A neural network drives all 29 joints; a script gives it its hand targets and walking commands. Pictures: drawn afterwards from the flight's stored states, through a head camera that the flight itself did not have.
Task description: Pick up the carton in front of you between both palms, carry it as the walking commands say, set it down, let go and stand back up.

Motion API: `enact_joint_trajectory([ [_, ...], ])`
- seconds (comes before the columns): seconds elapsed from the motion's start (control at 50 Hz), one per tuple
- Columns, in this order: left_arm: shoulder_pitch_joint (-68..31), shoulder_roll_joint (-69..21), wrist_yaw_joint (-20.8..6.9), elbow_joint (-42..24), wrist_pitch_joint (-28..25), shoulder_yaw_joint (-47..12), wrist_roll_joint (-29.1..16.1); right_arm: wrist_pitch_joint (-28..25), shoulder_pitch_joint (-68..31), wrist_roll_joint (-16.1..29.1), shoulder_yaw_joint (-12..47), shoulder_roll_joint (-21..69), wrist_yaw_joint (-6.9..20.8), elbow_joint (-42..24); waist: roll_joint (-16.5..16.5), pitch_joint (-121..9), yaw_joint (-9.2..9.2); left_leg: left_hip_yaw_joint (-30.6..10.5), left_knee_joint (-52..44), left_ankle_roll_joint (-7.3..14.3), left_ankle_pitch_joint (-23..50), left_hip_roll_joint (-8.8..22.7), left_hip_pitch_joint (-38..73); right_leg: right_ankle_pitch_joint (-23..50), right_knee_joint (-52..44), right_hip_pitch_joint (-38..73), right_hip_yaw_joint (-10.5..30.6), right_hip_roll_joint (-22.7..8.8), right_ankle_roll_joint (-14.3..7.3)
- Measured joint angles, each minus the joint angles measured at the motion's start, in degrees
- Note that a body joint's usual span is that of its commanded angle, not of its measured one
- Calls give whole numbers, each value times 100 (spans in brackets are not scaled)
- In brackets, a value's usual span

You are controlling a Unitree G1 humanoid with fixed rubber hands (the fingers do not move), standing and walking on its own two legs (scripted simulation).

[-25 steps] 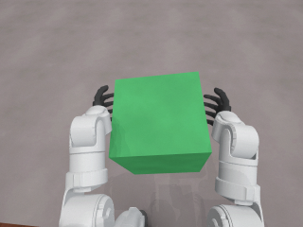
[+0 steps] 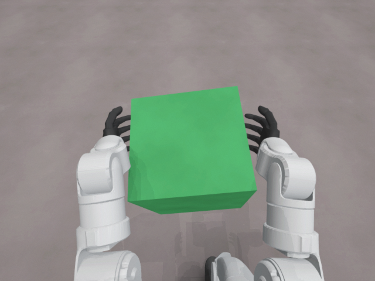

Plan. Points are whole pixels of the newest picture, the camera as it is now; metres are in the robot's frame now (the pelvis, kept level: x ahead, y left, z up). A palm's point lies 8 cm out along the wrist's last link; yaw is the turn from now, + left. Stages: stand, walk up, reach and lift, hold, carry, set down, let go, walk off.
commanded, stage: carry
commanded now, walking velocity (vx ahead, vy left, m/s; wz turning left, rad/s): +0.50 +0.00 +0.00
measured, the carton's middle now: (193, 160) +0.36 -0.02 +0.03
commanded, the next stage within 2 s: none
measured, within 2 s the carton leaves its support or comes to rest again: neither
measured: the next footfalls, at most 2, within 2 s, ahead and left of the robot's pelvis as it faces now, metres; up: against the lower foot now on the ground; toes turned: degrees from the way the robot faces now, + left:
right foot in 0.08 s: +0.23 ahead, -0.10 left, +0.00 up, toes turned -6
left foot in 0.56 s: +0.52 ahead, +0.12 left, +0.00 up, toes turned +11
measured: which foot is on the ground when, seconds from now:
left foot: down 0.00-0.10, up 0.12-0.54, down 0.56-1.00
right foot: up 0.00-0.06, down 0.08-0.58, up 0.60-0.98, down 1.00-1.00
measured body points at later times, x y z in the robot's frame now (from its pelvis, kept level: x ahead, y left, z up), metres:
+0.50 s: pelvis +0.31 +0.00 +0.00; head +0.30 -0.02 +0.45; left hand +0.58 +0.16 +0.10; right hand +0.59 -0.14 +0.10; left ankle +0.45 +0.13 -0.71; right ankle +0.19 -0.09 -0.74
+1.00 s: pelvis +0.60 +0.01 -0.01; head +0.58 +0.01 +0.44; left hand +0.88 +0.16 +0.10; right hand +0.88 -0.13 +0.10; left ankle +0.49 +0.11 -0.74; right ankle +0.73 -0.09 -0.74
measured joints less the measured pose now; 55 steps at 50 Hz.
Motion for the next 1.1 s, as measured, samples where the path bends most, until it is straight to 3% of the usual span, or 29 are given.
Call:
enact_joint_trajectory([
  [0.06, 88, -34, -34, -53, 132, -20, 20, 186, 117, -62, 23, 33, 3, -140, 43, -208, 45, -75, 321, -172, -489, 61, 343, 529, -1178, 729, -363, 195, -115],
  [0.1, 145, -141, -49, 33, 120, -66, 85, 285, 235, -77, 25, -47, 43, -197, 192, -307, 140, -144, 1527, -315, -704, 217, 49, 196, -1189, 1039, -506, 315, -286],
  [0.16, 383, -299, -10, 90, 148, -160, 200, 388, 519, -93, 19, -86, 131, -218, 180, -270, 312, -333, 3779, -444, -637, 178, -1030, -286, -989, 1274, -540, 317, -468],
  [0.2, 765, -381, -13, -105, 235, -187, 216, 462, 791, -180, 15, 78, 169, -324, 111, -253, 373, -261, 4155, -463, -323, 237, -1619, -300, -1297, 1619, -509, 281, -426],
  [0.36, 1683, -268, -22, -1088, 391, -580, 46, 612, 1542, -251, 801, -84, 220, -1067, 82, -147, 528, -100, 2288, -694, 757, 678, -2765, -527, -2313, 2900, -366, 217, -323],
  [0.52, 2005, -212, -101, -1306, 645, -928, 113, 894, 2081, -269, 979, -163, 218, -1538, 69, -567, 454, 389, 601, -523, 1694, 544, -2300, -1466, -2381, 4037, -309, 134, 2],
  [0.56, 2021, -208, -111, -1341, 718, -942, 146, 963, 2060, -246, 966, -161, 218, -1533, 26, -623, 443, 613, 212, -397, 1668, 439, -1887, -1969, -1838, 4126, -234, 59, 111],
  [0.58, 2014, -204, -117, -1316, 713, -900, 159, 935, 2031, -243, 980, -157, 225, -1438, -90, -645, 401, 702, 333, -228, 1807, 375, -1841, -2255, -1217, 3968, -201, -73, 144],
  [0.62, 2036, -200, -108, -1226, 669, -801, 187, 868, 1932, -260, 1023, -145, 235, -1112, -200, -623, 338, 812, 748, -27, 1384, 347, -1826, -2168, 657, 3173, 56, -140, 142],
  [0.66, 2068, -197, -80, -1140, 686, -790, 198, 864, 1926, -254, 1022, -144, 239, -925, -140, -556, 303, 836, 684, 12, 1102, 371, -1605, -2061, 2095, 2311, 159, -53, 57],
  [0.7, 2079, -195, -56, -1055, 700, -830, 190, 863, 2003, -239, 999, -151, 243, -890, -96, -496, 285, 832, 407, -51, 1073, 365, -1308, -1744, 2527, 1630, 96, -97, 8],
  [0.84, 2105, -196, -60, -1243, 570, -934, 161, 766, 2117, -180, 996, -165, 202, -1201, 0, -408, 253, 736, -465, -138, 903, 320, -294, -739, 710, 544, -118, -395, 145],
  [0.98, 2056, -201, -77, -1585, 628, -899, 127, 866, 2013, -210, 1038, -154, 200, -1522, 49, -439, 359, 640, -61, -496, -21, 490, 406, 666, -1236, 1075, -657, -127, 180],
  [1.0, 2023, -208, -84, -1567, 651, -898, 133, 902, 1997, -228, 1023, -155, 208, -1534, 34, -466, 354, 595, 235, -565, -279, 509, 420, 899, -1494, 1317, -750, -101, 92],
  [1.04, 1926, -222, -91, -1339, 568, -937, 155, 937, 1891, -245, 867, -149, 225, -1439, 269, -478, 400, 396, 1153, -708, -616, 700, 103, 261, -1297, 1394, -877, 36, -287],
  [1.1, 1811, -245, -116, -999, 515, -924, 171, 986, 1868, -284, 755, -143, 234, -1303, 372, -360, 399, 48, 1831, -730, -1126, 594, -475, -67, -1228, 1517, -939, 35, -348],
])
